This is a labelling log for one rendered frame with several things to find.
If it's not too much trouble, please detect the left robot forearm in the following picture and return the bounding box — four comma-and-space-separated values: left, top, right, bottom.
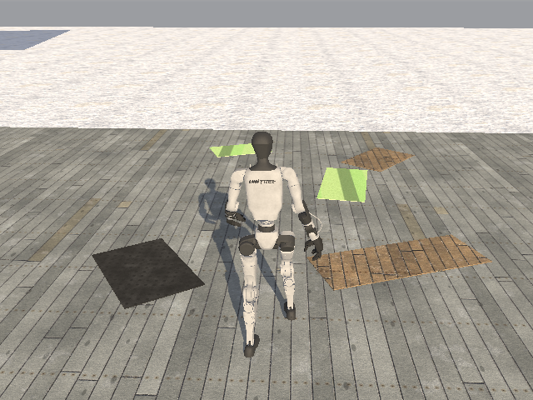
225, 199, 236, 220

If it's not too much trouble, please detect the left robot upper arm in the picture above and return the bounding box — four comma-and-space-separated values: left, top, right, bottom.
226, 168, 247, 212

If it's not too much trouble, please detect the robot left shin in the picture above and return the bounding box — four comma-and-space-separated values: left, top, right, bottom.
242, 287, 257, 346

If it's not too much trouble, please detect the right robot hand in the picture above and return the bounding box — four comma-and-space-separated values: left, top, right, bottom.
304, 236, 323, 261

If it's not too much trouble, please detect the robot shin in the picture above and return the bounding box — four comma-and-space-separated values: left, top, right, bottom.
242, 287, 257, 346
282, 262, 295, 310

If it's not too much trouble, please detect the robot right shin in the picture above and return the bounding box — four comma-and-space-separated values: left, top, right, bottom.
282, 262, 295, 310

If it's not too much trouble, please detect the right robot upper arm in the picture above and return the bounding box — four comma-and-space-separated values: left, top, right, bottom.
280, 167, 305, 214

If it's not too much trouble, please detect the left robot hand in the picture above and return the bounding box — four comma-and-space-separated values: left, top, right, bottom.
227, 212, 246, 227

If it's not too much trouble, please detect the right robot forearm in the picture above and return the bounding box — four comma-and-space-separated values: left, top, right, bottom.
298, 200, 319, 241

